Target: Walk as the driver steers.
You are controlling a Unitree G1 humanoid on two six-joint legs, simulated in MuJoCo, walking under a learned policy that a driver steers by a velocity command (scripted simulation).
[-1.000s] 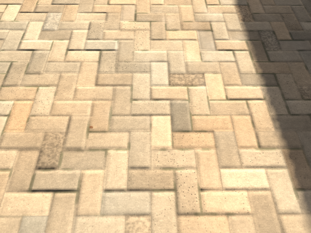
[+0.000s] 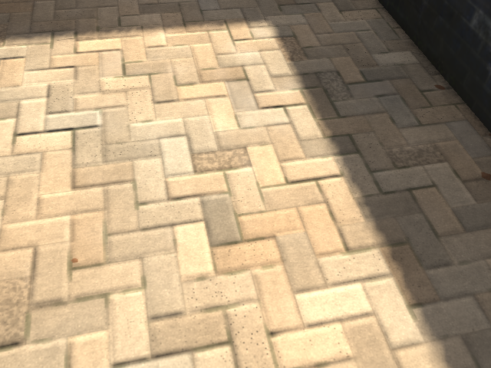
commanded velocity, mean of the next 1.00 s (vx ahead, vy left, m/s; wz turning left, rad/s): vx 0.23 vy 0.00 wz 0.00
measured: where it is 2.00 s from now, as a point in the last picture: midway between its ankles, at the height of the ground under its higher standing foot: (227, 348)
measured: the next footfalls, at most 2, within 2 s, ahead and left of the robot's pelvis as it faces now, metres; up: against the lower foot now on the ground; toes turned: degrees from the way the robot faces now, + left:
right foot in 0.36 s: +0.36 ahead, -0.08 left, +0.00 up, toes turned -3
left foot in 0.80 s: +0.37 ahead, +0.10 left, +0.00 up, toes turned +2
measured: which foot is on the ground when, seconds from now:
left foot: down 0.00-0.38, up 0.40-0.78, down 0.80-1.00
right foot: up 0.00-0.34, down 0.36-1.00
